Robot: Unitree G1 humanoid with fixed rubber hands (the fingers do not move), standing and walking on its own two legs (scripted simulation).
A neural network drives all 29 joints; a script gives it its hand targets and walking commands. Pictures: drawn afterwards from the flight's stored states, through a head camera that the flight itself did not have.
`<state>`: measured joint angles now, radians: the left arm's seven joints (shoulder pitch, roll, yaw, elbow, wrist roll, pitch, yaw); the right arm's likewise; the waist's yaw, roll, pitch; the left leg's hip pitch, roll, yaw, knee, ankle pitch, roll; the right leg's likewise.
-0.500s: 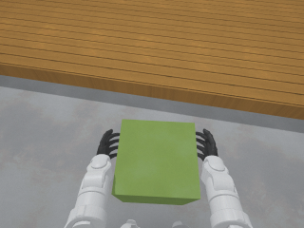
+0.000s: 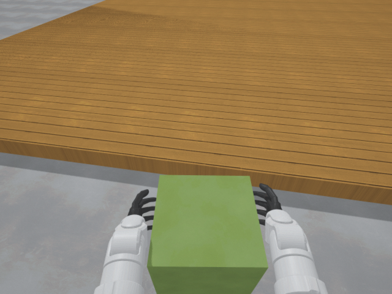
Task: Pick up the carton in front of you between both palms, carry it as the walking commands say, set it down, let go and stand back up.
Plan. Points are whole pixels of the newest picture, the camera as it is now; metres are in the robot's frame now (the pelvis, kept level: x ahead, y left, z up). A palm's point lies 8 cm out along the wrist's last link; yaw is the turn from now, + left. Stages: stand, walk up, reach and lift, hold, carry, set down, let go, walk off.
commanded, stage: reach and lift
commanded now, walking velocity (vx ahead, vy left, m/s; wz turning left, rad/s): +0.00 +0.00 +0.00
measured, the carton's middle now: (203, 240) +0.28 +0.00 -0.06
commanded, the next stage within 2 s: hold in 0.86 s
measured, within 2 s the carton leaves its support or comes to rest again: neither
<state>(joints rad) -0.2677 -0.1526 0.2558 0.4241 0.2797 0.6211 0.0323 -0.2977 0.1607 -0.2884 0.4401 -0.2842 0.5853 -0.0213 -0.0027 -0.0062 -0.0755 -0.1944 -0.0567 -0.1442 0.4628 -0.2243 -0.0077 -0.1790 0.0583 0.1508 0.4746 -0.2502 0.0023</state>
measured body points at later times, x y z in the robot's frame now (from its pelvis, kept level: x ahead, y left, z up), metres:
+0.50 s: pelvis +0.00 +0.00 +0.00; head -0.04 +0.01 +0.45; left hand +0.30 +0.15 +0.02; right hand +0.31 -0.15 +0.03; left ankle +0.02 +0.13 -0.74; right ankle +0.01 -0.12 -0.74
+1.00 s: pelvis +0.01 +0.00 +0.01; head -0.05 +0.00 +0.45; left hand +0.30 +0.15 +0.04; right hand +0.31 -0.15 +0.05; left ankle +0.02 +0.13 -0.74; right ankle +0.01 -0.12 -0.74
